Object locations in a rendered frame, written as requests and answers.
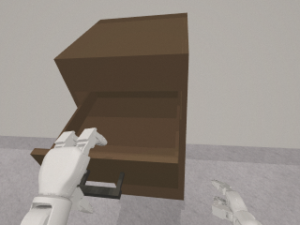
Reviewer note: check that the drawer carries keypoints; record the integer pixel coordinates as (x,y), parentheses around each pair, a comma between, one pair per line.
(142,130)

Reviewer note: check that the cabinet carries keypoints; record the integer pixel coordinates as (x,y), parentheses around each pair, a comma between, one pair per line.
(133,54)

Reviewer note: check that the left robot forearm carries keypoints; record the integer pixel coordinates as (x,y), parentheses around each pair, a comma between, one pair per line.
(48,209)

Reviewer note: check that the right robot forearm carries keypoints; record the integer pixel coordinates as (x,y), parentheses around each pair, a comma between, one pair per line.
(243,217)

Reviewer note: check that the robot left hand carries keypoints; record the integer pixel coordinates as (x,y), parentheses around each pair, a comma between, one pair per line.
(63,167)

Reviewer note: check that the handle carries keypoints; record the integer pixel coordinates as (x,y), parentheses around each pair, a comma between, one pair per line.
(102,192)

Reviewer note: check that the robot right hand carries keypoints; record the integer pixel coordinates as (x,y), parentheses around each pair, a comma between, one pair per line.
(233,202)

